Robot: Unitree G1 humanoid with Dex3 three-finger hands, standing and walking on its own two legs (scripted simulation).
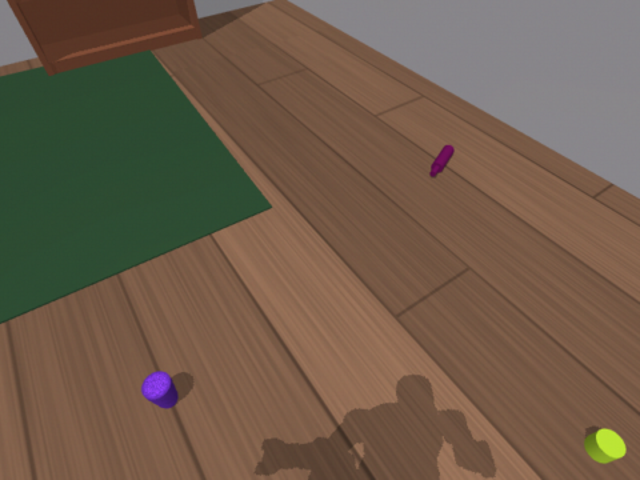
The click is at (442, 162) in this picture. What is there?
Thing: lying bottle
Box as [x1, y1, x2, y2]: [430, 145, 453, 176]
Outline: 450,145 446,145 443,147 431,165 432,169 430,174 432,176 442,169 453,152 453,148
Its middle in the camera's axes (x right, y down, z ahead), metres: +0.59 -0.39 +1.95
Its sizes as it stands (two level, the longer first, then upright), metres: 0.224 0.057 0.057
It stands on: the floor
